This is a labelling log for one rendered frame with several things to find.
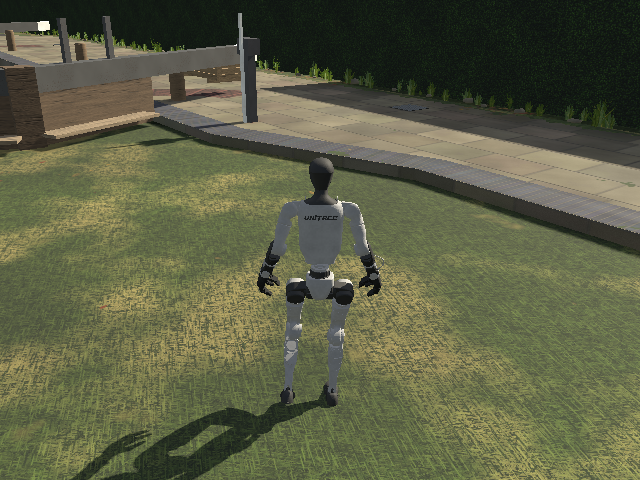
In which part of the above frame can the left robot forearm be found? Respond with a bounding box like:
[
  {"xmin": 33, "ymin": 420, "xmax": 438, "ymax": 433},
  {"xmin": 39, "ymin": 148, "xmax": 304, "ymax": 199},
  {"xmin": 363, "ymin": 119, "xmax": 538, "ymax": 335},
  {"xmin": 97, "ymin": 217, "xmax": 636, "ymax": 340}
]
[{"xmin": 260, "ymin": 240, "xmax": 280, "ymax": 278}]

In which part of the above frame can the right robot forearm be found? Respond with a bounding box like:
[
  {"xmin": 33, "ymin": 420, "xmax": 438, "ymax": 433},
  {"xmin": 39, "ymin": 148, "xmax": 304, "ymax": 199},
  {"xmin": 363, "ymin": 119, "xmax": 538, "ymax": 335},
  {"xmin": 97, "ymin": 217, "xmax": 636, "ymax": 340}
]
[{"xmin": 360, "ymin": 241, "xmax": 380, "ymax": 280}]

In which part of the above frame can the robot right thigh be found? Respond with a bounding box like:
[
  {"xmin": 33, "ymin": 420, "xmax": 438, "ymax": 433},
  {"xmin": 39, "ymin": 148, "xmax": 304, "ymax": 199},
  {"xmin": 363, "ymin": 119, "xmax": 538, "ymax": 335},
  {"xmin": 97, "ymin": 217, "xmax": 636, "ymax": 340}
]
[{"xmin": 327, "ymin": 279, "xmax": 354, "ymax": 346}]

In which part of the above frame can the robot thigh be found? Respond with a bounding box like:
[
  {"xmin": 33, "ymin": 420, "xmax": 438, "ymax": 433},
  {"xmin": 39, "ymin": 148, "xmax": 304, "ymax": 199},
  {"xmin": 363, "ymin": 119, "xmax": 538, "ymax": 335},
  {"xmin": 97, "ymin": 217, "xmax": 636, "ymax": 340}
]
[
  {"xmin": 286, "ymin": 278, "xmax": 306, "ymax": 340},
  {"xmin": 327, "ymin": 279, "xmax": 354, "ymax": 346}
]

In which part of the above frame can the robot left thigh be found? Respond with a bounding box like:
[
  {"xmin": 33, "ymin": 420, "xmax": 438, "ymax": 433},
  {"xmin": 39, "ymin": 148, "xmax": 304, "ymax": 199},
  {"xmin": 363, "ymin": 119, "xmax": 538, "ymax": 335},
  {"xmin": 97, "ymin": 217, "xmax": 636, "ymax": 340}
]
[{"xmin": 286, "ymin": 278, "xmax": 306, "ymax": 340}]

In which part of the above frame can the robot right hand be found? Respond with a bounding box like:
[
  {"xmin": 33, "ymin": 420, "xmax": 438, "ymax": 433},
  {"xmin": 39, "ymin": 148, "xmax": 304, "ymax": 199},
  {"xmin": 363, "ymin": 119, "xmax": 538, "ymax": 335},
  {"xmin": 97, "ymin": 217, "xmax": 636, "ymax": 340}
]
[{"xmin": 359, "ymin": 275, "xmax": 382, "ymax": 297}]

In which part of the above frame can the robot right upper arm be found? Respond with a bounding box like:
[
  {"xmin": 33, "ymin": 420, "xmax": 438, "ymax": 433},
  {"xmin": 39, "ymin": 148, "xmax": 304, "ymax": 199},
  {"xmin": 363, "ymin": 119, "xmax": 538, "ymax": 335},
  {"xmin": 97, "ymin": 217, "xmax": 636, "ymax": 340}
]
[{"xmin": 342, "ymin": 201, "xmax": 370, "ymax": 257}]

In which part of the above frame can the robot left upper arm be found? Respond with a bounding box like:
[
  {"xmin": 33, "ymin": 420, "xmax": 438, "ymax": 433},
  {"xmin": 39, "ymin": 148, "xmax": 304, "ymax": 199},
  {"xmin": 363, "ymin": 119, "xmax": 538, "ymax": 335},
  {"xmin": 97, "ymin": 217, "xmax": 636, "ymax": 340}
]
[{"xmin": 271, "ymin": 201, "xmax": 300, "ymax": 256}]

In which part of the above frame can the robot left hand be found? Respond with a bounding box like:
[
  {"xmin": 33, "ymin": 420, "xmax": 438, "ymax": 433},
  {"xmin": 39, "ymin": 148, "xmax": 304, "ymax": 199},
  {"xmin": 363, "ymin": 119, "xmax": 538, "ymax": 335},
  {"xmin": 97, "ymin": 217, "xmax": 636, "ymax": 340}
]
[{"xmin": 257, "ymin": 273, "xmax": 280, "ymax": 296}]

